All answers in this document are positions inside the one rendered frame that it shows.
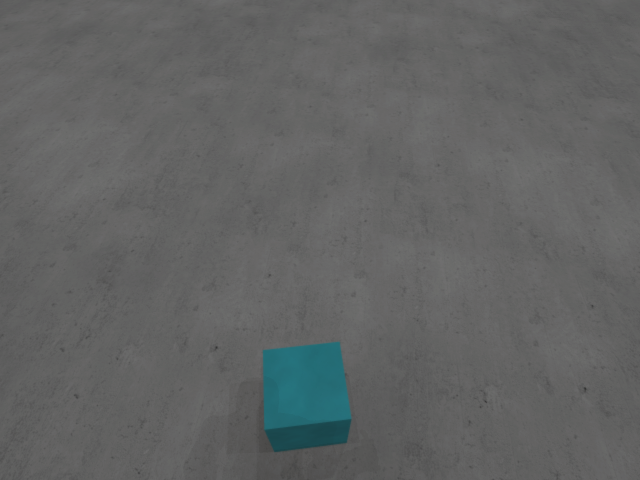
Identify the carton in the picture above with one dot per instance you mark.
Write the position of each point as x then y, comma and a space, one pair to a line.
305, 397

